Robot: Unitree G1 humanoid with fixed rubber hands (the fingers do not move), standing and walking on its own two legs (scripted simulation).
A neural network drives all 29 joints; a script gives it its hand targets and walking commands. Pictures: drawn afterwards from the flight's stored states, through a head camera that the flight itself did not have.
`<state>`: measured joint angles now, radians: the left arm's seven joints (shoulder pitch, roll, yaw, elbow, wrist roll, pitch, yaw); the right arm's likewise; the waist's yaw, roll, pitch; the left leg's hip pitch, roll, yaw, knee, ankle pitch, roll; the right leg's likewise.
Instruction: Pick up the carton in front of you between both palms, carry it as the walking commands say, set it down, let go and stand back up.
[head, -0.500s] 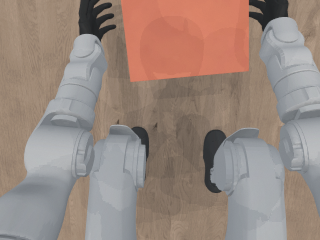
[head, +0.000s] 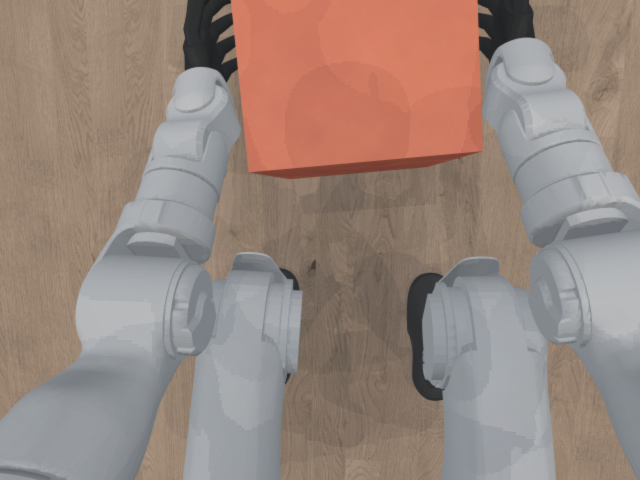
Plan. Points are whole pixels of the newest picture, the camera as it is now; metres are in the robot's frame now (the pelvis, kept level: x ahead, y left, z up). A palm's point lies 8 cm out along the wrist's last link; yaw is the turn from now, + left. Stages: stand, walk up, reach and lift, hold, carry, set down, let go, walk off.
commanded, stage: reach and lift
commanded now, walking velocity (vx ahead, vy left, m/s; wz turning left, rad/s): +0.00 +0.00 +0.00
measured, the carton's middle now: (353, 84) +0.51 +0.00 -0.23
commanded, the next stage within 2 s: none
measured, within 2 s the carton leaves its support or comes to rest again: neither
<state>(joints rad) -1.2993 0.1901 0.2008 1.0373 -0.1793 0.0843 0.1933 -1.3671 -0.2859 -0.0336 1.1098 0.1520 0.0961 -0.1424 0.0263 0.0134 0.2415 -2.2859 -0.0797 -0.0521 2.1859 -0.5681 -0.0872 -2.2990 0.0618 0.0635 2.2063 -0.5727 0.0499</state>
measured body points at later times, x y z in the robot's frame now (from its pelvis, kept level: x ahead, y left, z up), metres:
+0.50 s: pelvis +0.00 +0.00 +0.12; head +0.25 -0.01 +0.49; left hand +0.49 +0.15 +0.04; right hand +0.50 -0.16 +0.05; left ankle +0.11 +0.14 -0.33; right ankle +0.11 -0.13 -0.33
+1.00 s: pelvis +0.04 +0.00 +0.24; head +0.21 +0.00 +0.66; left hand +0.46 +0.15 +0.19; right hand +0.46 -0.16 +0.20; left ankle +0.11 +0.14 -0.33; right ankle +0.11 -0.13 -0.33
